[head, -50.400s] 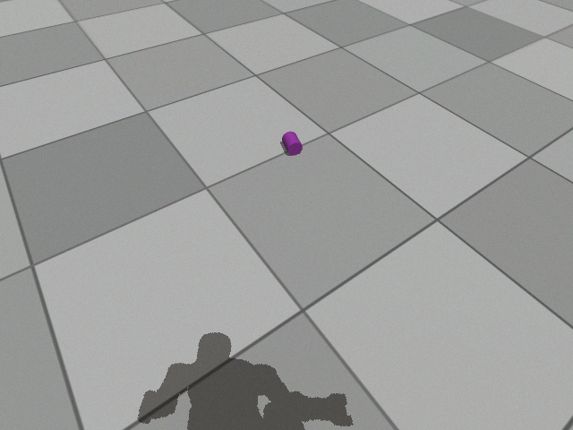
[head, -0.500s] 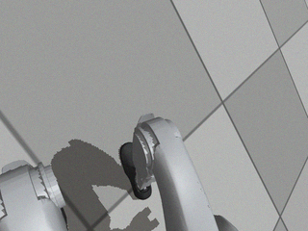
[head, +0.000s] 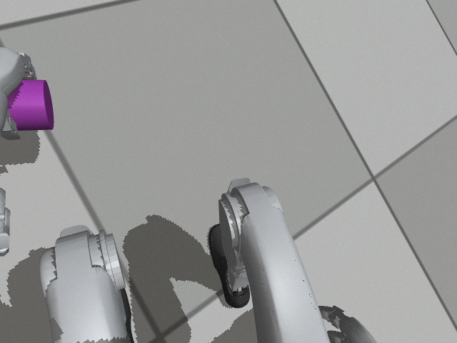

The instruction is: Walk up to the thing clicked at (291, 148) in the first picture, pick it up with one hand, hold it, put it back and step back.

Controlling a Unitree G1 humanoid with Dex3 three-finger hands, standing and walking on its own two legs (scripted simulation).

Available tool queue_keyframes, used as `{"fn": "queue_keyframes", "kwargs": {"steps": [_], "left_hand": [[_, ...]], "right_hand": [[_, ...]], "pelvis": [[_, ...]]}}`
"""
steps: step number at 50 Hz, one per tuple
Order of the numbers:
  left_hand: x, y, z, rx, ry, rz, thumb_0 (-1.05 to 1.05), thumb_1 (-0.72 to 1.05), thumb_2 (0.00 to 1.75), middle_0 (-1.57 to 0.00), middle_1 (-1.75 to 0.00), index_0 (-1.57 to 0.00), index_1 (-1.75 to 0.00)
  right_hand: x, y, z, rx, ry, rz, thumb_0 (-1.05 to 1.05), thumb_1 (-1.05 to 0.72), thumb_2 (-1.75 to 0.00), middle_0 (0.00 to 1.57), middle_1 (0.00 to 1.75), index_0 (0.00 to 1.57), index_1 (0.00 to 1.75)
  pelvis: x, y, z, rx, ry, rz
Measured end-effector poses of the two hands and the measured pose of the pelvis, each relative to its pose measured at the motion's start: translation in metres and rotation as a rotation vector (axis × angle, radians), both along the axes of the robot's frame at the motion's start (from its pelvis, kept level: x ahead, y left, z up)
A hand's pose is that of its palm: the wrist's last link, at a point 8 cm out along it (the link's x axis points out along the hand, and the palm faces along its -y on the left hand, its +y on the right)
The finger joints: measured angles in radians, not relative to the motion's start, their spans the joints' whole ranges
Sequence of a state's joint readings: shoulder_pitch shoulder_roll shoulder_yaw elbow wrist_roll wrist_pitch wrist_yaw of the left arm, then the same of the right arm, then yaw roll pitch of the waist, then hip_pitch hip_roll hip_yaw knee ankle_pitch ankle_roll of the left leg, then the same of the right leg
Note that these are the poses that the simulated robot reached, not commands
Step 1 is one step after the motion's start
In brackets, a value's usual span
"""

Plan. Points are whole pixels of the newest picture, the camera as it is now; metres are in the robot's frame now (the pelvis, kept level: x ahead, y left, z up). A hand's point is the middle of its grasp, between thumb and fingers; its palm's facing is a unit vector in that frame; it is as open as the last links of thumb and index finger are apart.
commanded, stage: lift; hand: left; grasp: from above
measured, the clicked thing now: (13, 105) +0.54 +0.22 -0.17
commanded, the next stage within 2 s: hold in 1.82 s
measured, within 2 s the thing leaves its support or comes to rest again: neither
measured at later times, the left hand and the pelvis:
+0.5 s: hand out of the picture +0.50 +0.25 -0.07, palm faces -0.49 -0.05 -0.87, open 10.7 cm; pelvis +0.00 +0.00 +0.04, yaw +2 degrees
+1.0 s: hand out of the picture +0.41 +0.25 +0.12, palm faces -0.46 -0.07 -0.88, open 10.6 cm; pelvis +0.00 +0.01 +0.18, yaw +5 degrees
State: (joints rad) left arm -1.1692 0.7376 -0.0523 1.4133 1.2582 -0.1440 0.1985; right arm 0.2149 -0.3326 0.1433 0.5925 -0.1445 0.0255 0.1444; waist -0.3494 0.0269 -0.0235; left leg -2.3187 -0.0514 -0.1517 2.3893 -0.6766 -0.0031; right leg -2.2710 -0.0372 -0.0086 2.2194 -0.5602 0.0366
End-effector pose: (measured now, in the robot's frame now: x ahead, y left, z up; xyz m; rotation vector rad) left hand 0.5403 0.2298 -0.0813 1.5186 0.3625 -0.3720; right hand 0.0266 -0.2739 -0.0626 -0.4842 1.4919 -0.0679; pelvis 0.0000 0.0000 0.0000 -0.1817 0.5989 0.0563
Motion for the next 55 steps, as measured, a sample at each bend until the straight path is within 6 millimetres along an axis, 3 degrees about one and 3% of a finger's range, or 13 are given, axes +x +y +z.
{"fn": "queue_keyframes", "kwargs": {"steps": [15, 27, 33, 43, 55], "left_hand": [[-0.003, 0.008, 0.024, -0.002, 0.004, 0.041, 0.01, -0.08, 0.4, -0.7, -0.48, -0.71, -0.47], [-0.035, 0.025, 0.075, -0.02, 0.045, 0.037, 0.01, -0.08, 0.4, -0.71, -0.47, -0.72, -0.46], [-0.057, 0.035, 0.113, -0.033, 0.037, 0.012, 0.01, -0.08, 0.39, -0.72, -0.47, -0.73, -0.46], [-0.095, 0.04, 0.201, -0.024, -0.008, 0.025, 0.01, -0.08, 0.35, -0.75, -0.43, -0.76, -0.42], [-0.151, 0.014, 0.292, -0.047, 0.026, 0.038, 0.01, 0.0, 0.26, -0.76, -0.33, -0.78, -0.31]], "right_hand": [[-0.012, -0.003, 0.003, -0.021, 0.036, -0.07, 0.0, -0.91, -0.91, 0.2, 0.3, 0.2, 0.3], [0.018, 0.003, 0.021, 0.0, -0.024, -0.096, 0.0, -0.91, -0.91, 0.2, 0.3, 0.2, 0.3], [0.047, 0.004, 0.043, -0.001, -0.101, -0.071, 0.0, -0.91, -0.91, 0.2, 0.3, 0.2, 0.3], [0.092, 0.015, 0.092, 0.049, -0.257, -0.066, 0.0, -0.91, -0.9, 0.2, 0.3, 0.2, 0.3], [0.108, 0.029, 0.168, 0.135, -0.379, -0.109, 0.0, -0.9, -0.9, 0.2, 0.3, 0.2, 0.3]], "pelvis": [[-0.001, -0.002, 0.013, 0.02, 0.026, 0.006], [0.002, 0.005, 0.046, 0.03, 0.037, 0.021], [0.0, 0.008, 0.072, 0.037, 0.026, 0.028], [0.001, 0.009, 0.131, 0.066, -0.041, 0.036], [0.005, 0.0, 0.218, 0.122, -0.155, 0.026]]}}
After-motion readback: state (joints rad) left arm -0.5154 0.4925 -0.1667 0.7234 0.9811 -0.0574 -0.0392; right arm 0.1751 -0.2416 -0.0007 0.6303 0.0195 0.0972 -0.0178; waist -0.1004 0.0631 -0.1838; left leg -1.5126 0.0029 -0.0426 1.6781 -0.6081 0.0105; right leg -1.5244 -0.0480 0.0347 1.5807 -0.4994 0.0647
